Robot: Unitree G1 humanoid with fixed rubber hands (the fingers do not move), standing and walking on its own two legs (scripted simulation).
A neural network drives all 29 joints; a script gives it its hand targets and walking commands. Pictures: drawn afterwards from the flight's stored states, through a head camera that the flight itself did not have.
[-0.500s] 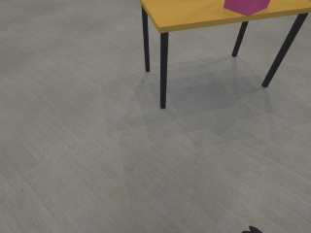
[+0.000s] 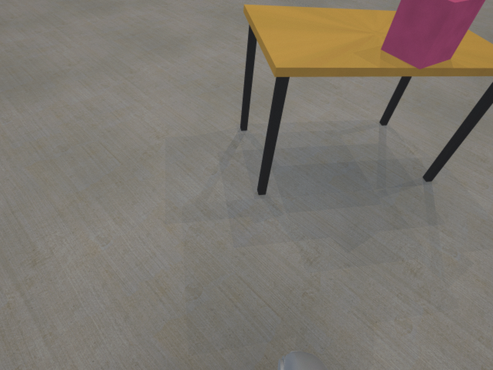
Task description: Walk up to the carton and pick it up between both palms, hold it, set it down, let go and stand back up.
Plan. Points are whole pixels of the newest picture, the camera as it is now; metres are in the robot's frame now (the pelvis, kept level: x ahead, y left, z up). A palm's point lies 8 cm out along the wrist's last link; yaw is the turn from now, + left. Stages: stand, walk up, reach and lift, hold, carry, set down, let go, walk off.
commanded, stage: walk up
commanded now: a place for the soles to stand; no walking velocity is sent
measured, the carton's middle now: (430, 25) +1.32 -0.73 +0.09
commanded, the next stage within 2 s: none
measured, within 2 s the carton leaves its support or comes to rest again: neither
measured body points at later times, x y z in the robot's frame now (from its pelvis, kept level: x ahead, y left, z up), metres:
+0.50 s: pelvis +0.22 -0.14 +0.00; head +0.24 -0.14 +0.45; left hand +0.23 +0.14 -0.12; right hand +0.37 -0.40 -0.10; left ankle +0.27 -0.03 -0.67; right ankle +0.25 -0.24 -0.73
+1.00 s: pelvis +0.43 -0.25 -0.01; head +0.45 -0.25 +0.44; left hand +0.57 +0.01 -0.11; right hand +0.48 -0.54 -0.12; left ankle +0.37 -0.06 -0.73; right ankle +0.57 -0.42 -0.70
